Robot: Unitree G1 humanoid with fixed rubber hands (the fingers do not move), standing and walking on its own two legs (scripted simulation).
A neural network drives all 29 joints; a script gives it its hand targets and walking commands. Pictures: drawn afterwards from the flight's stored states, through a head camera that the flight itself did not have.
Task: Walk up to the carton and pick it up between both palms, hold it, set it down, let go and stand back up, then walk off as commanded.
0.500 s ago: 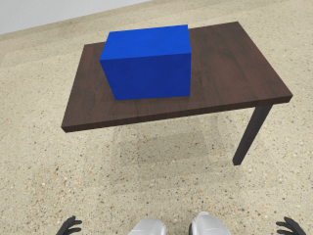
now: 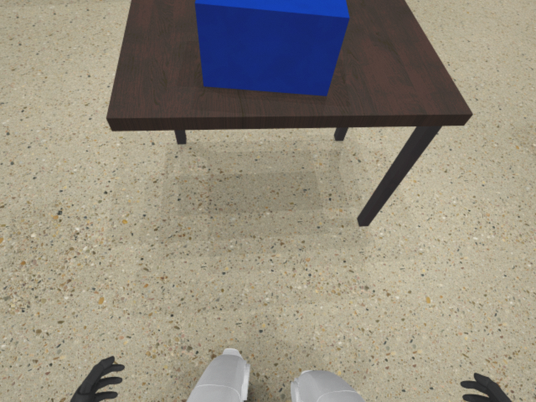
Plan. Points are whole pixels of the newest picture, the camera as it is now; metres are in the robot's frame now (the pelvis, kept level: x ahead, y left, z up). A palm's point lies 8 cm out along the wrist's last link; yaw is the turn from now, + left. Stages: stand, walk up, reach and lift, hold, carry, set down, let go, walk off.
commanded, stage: walk off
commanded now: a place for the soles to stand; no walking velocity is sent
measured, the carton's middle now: (269, 31) +0.87 +0.02 +0.02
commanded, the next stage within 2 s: stand in 0.02 s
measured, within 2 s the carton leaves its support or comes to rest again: neither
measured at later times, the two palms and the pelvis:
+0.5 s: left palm out of the picture +0.04 +0.33 -0.07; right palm out of the picture +0.05 -0.29 -0.10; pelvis -0.05 +0.01 +0.00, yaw +1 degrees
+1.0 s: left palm (75, 375) +0.17 +0.30 -0.12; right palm out of the picture +0.13 -0.30 -0.05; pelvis +0.07 +0.02 +0.01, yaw +0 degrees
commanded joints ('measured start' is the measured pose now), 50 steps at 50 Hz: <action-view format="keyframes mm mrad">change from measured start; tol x32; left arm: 1 188 216 70 52 3 -51 -7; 50 165 243 67 -3 -12 -119 9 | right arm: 1 15 -250 -110 -28 -105 -11 2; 26 400 -367 -162 23 -115 -106 -11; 50 73 -249 -75 -34 -47 -91 -46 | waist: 1 9 350 -339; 6 62 -124 -222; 21 74 -211 -106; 26 -164 307 -284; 50 96 110 -328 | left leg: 1 304 243 -445 -491 -454 69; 9 3 -41 -193 352 -195 -70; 19 -201 27 -120 198 -342 -49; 24 247 91 -84 -178 -196 24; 27 585 402 -885 -488 58 86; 37 589 246 -422 -292 747 -69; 50 164 119 -177 182 844 -117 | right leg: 1 63 -82 41 -425 -240 10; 4 384 -66 22 -703 -156 -36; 6 200 -359 548 -946 -357 -69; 20 323 -372 480 -800 -139 -191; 25 -95 -176 102 -113 375 -79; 26 -327 4 71 117 20 0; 48 24 -100 -39 -584 206 -58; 50 427 -203 64 -666 788 -152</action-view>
